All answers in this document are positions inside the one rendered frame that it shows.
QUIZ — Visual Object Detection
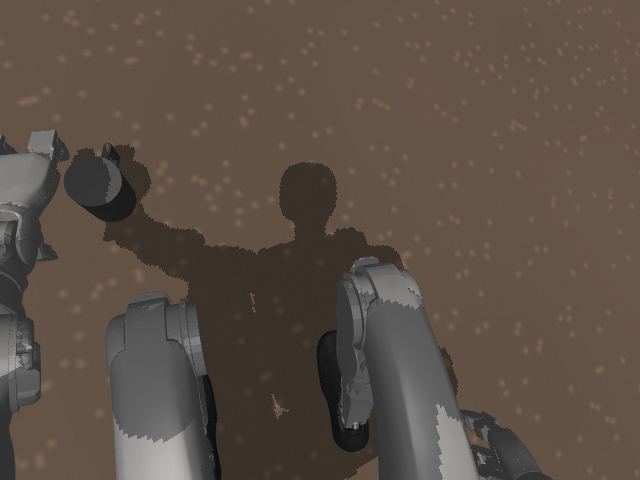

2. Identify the right robot foot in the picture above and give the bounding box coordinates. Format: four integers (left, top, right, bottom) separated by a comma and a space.
317, 330, 369, 452

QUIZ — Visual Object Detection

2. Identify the left robot arm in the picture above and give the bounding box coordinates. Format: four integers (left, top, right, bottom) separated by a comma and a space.
0, 204, 41, 480

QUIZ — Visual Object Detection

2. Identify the left robot foot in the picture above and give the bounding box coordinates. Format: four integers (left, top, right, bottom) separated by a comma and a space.
202, 375, 221, 480

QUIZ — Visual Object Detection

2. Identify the left robot hand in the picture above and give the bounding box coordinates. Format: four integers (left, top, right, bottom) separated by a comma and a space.
0, 130, 70, 262

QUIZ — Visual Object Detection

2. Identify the right robot hand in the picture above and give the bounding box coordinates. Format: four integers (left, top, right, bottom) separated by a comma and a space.
460, 410, 542, 480

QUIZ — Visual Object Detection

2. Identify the mug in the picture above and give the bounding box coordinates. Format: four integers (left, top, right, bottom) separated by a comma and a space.
64, 142, 136, 222

